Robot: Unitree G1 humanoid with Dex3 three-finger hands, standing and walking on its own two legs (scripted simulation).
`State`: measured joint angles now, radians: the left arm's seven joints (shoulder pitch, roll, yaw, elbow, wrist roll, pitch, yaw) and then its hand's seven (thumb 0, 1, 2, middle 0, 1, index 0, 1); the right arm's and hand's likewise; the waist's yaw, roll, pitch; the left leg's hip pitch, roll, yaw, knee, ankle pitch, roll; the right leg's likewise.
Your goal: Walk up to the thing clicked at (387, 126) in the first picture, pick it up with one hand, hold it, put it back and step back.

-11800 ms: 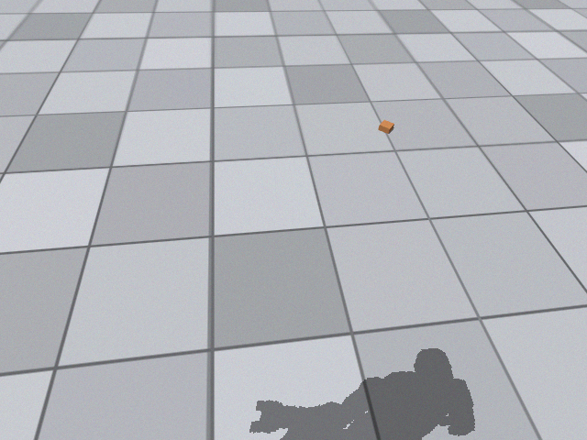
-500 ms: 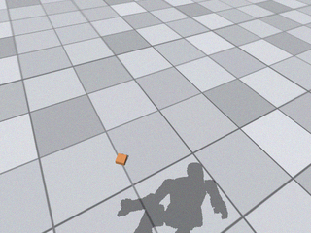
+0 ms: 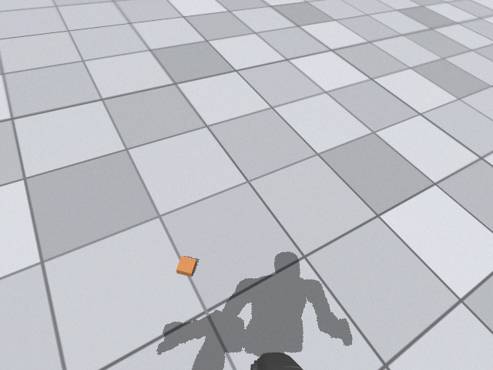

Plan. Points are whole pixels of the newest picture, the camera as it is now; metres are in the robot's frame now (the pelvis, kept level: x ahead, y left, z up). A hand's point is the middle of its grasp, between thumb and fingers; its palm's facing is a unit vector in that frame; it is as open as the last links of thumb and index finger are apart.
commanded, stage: walk up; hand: left
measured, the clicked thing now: (186, 266) +0.61 +0.15 -0.75
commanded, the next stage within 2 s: none
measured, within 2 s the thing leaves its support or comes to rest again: neither
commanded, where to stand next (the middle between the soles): +0.29 -0.05 m, yaw -2 degrees
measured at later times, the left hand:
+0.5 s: hand (116, 304) +0.25 +0.22 -0.14, palm faces -0.06 -0.93 -0.37, open 7.4 cm
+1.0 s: hand (120, 302) +0.26 +0.22 -0.15, palm faces -0.03 -0.93 -0.35, open 7.4 cm
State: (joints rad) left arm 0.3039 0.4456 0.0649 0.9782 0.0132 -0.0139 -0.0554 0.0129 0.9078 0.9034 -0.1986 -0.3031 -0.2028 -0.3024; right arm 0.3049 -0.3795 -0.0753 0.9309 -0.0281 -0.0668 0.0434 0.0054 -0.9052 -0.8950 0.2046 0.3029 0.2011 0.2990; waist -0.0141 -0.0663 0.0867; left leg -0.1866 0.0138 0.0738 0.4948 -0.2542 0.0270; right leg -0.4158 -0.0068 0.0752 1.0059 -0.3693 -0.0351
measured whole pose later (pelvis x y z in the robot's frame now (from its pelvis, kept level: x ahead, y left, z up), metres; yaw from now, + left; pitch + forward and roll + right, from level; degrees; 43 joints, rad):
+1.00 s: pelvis +0.18 -0.04 +0.00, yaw -1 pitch -3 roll +0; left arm 0.13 0.36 0.01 1.04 0.00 -0.01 -0.02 0.01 0.90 0.90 -0.20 -0.30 -0.21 -0.30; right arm 0.08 -0.37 0.00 1.02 0.01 -0.01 0.01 0.01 -0.91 -0.90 0.20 0.30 0.20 0.30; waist 0.01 0.02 0.10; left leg -0.28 0.02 0.01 0.51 -0.18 -0.01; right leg -0.18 -0.01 -0.03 0.54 -0.31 -0.01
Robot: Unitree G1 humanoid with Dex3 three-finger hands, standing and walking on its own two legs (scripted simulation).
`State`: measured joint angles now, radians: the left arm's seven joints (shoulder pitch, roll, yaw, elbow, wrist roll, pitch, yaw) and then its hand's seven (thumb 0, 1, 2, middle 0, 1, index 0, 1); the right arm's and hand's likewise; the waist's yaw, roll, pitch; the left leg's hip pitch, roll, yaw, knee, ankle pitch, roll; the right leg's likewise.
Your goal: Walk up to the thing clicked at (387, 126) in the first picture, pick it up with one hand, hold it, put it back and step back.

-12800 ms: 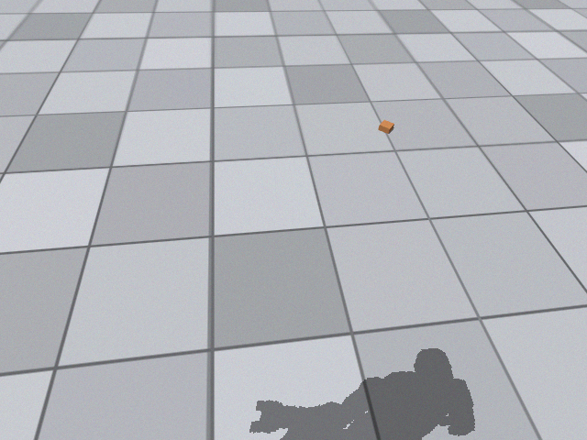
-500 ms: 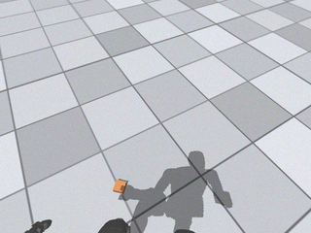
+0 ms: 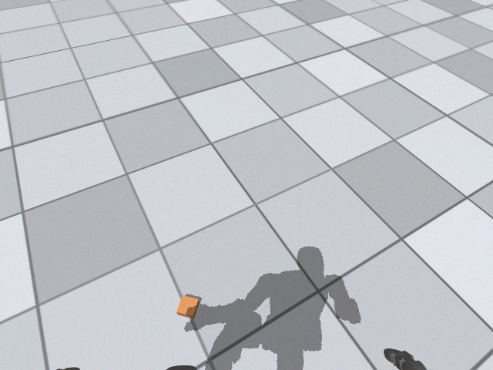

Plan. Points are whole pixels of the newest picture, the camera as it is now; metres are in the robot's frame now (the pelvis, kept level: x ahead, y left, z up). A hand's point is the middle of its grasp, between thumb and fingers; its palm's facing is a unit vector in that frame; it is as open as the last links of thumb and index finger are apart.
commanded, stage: walk up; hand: left
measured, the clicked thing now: (188, 306) +0.43 +0.20 -0.75
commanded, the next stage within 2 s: none
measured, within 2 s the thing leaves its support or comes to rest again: neither
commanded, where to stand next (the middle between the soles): +0.11 +0.00 m, yaw -1 degrees
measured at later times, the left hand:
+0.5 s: hand out of the picture +0.08 +0.26 -0.15, palm faces -0.01 -0.95 -0.30, open 7.4 cm
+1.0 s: hand out of the picture +0.07 +0.26 -0.14, palm faces +0.00 -0.93 -0.38, open 7.4 cm
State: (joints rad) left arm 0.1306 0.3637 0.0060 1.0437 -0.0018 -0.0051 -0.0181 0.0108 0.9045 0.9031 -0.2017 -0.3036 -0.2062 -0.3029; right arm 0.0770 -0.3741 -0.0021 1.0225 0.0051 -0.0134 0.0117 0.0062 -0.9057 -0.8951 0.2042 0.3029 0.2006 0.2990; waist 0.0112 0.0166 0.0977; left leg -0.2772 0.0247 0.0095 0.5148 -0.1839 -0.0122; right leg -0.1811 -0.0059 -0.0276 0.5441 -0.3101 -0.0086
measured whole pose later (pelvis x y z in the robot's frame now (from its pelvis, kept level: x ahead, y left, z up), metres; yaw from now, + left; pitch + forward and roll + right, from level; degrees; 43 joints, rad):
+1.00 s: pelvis +0.04 -0.01 +0.00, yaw +0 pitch -2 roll +0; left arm 0.26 0.38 0.07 1.06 0.05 -0.03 -0.04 0.01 0.91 0.90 -0.20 -0.30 -0.20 -0.30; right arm 0.21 -0.39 -0.06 1.05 -0.03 0.02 0.02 0.01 -0.90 -0.89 0.21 0.30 0.20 0.30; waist 0.01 0.01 0.02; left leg -0.28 0.00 -0.03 0.64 -0.37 0.01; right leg -0.14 0.00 -0.03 0.50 -0.32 -0.03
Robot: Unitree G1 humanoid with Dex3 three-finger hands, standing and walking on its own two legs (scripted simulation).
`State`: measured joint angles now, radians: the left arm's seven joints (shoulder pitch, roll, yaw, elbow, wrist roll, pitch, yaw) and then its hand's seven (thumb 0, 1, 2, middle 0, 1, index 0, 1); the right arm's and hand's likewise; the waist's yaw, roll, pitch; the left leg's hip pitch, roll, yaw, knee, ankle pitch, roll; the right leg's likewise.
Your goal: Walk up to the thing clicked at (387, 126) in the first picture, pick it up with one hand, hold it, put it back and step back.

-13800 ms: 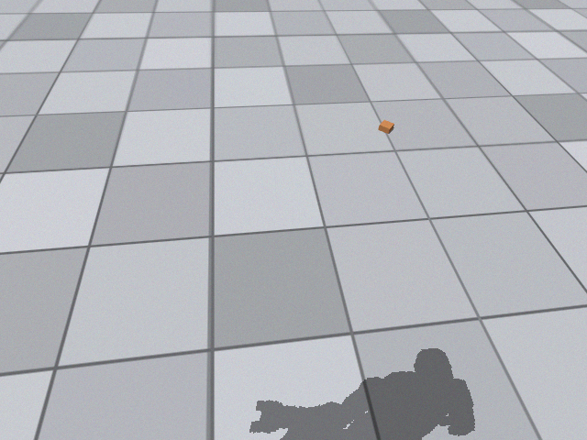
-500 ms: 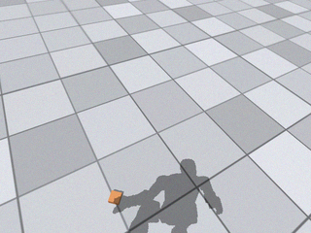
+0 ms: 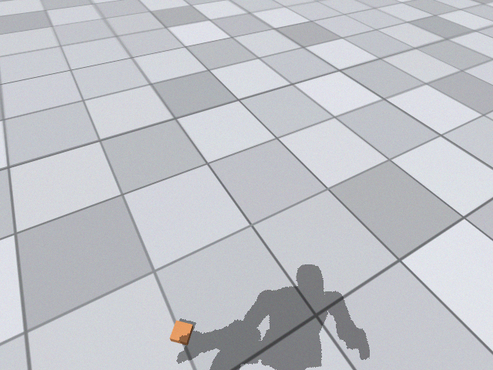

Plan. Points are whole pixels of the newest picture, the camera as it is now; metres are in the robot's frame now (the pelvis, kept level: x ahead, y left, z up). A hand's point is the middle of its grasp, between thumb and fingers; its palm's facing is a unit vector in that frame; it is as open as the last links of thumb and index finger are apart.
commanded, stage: walk up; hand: left
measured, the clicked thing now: (181, 332) +0.38 +0.21 -0.75
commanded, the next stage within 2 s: stand in 1.84 s
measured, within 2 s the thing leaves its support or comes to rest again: neither
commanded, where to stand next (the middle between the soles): +0.07 +0.01 m, yaw -2 degrees
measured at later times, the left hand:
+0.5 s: hand out of the picture +0.15 +0.27 -0.16, palm faces +0.00 -0.91 -0.41, open 7.4 cm
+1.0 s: hand out of the picture +0.01 +0.30 -0.15, palm faces +0.05 -0.91 -0.40, open 7.4 cm
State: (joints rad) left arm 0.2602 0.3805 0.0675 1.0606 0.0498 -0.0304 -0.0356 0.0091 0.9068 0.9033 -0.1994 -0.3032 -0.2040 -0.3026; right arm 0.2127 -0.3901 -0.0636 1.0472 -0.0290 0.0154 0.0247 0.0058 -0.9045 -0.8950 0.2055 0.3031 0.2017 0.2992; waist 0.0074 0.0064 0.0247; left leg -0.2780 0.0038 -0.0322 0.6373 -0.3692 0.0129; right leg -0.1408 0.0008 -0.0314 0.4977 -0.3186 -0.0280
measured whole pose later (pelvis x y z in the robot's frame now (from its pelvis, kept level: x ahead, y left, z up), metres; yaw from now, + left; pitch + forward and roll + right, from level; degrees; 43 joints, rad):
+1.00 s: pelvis +0.01 +0.01 -0.01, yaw +4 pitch -3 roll +2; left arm 0.35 0.42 0.07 0.88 0.02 0.02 -0.02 0.01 0.90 0.90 -0.20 -0.30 -0.21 -0.30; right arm 0.30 -0.40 -0.06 0.90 -0.03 -0.03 0.03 0.01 -0.91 -0.90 0.20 0.30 0.20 0.30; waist 0.01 -0.04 0.07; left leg -0.19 -0.04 0.01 0.55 -0.32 0.03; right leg -0.34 -0.03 0.04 0.91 -0.49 -0.03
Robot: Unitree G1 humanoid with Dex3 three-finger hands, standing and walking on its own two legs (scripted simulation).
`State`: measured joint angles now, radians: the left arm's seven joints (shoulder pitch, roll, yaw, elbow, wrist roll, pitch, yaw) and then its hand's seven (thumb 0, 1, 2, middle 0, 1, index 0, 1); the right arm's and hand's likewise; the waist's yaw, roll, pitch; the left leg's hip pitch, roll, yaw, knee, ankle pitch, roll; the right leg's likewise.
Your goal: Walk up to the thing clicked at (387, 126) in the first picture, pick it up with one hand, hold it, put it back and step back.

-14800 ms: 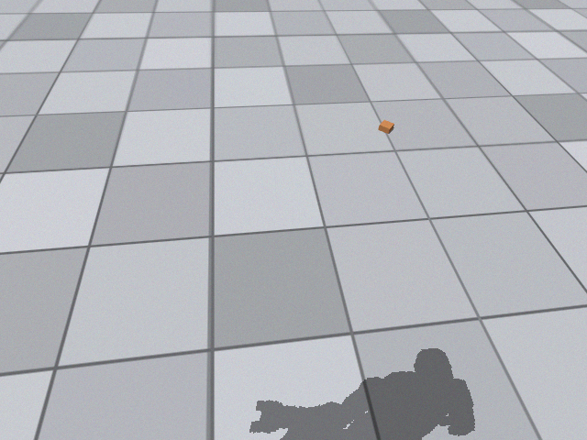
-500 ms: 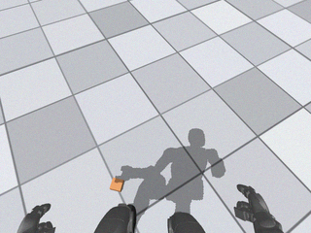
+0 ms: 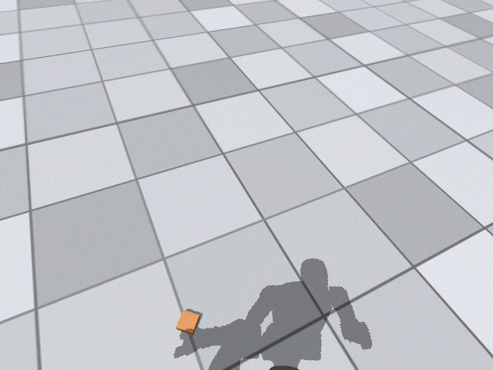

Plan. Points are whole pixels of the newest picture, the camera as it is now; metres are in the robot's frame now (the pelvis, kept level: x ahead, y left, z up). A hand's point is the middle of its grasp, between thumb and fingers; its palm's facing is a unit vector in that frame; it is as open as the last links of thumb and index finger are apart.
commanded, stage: walk up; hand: left
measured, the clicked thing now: (188, 322) +0.39 +0.17 -0.75
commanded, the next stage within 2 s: stand in 0.84 s
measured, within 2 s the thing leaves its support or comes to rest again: neither
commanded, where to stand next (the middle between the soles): +0.06 -0.01 m, yaw -6 degrees
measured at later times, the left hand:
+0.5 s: hand out of the picture +0.10 +0.28 -0.15, palm faces -0.02 -0.90 -0.43, open 7.4 cm
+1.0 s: hand out of the picture +0.09 +0.21 -0.13, palm faces -0.14 -0.91 -0.39, open 7.4 cm
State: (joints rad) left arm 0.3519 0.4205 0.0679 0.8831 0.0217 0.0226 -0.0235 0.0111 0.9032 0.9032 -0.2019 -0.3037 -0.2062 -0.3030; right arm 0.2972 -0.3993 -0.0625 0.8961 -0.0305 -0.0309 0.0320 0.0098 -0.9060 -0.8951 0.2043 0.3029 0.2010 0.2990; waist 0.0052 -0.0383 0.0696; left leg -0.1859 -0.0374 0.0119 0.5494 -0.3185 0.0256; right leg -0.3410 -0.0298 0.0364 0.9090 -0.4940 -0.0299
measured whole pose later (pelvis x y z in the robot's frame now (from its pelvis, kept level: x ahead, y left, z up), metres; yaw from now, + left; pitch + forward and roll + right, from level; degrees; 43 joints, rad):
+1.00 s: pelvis -0.02 -0.04 +0.01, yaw -6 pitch -3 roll +2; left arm 0.19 0.36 0.01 0.96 0.00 -0.06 -0.01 0.01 0.90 0.90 -0.20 -0.30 -0.21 -0.30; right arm 0.21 -0.41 -0.06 0.92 0.01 0.01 0.00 0.01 -0.91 -0.90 0.20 0.30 0.20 0.30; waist -0.02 0.02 0.12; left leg -0.27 0.00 -0.07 0.68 -0.46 0.02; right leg -0.16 0.01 0.00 0.50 -0.28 -0.05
